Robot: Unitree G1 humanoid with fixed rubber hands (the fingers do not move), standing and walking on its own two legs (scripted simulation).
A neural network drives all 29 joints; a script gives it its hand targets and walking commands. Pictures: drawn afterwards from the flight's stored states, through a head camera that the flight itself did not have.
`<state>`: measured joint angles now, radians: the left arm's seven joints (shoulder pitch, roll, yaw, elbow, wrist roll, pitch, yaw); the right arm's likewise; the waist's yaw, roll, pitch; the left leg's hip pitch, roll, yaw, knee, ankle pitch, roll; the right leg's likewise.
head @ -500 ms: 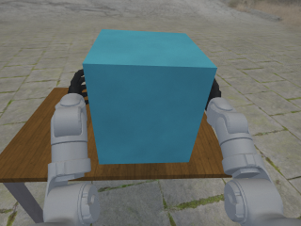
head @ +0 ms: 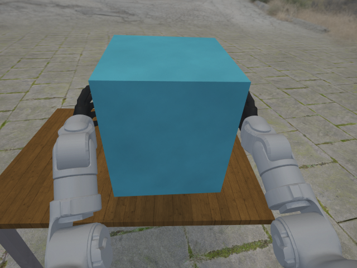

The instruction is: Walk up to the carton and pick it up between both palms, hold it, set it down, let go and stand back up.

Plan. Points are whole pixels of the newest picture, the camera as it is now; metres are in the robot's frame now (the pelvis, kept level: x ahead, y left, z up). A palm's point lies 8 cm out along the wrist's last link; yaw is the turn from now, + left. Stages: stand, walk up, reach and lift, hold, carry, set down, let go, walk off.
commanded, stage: hold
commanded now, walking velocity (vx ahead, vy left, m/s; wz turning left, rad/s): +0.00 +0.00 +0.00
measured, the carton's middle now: (167, 113) +0.43 +0.02 +0.21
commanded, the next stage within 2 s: none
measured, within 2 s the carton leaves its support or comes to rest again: neither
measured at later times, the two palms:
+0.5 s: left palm (78, 131) +0.31 +0.19 +0.23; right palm (249, 135) +0.32 -0.15 +0.22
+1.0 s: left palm (82, 115) +0.35 +0.19 +0.25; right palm (245, 117) +0.36 -0.15 +0.23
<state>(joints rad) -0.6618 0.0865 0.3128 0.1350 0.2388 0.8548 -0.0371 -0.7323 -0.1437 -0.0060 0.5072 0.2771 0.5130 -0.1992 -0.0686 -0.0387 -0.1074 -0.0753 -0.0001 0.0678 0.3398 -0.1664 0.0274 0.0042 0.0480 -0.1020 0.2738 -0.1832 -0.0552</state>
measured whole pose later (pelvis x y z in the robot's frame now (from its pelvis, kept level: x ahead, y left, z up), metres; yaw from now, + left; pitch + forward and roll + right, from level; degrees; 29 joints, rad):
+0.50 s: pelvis -0.02 +0.01 +0.00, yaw -1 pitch -9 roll -1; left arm -0.61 0.04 0.31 0.01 0.29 0.93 -0.05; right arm -0.64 -0.09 -0.09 0.37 0.22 0.58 -0.17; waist -0.07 -0.03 -0.06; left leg -0.05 -0.01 0.09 0.34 -0.15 0.05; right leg 0.01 0.03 -0.09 0.31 -0.17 -0.04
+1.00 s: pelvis -0.02 +0.00 +0.00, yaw +0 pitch -4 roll +0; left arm -0.82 0.12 0.32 0.37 0.23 0.81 -0.01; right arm -0.85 -0.13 -0.10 0.69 0.19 0.47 -0.15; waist -0.04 -0.03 -0.13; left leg -0.14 0.00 0.07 0.33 -0.12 0.03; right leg -0.08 0.04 -0.10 0.29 -0.16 -0.06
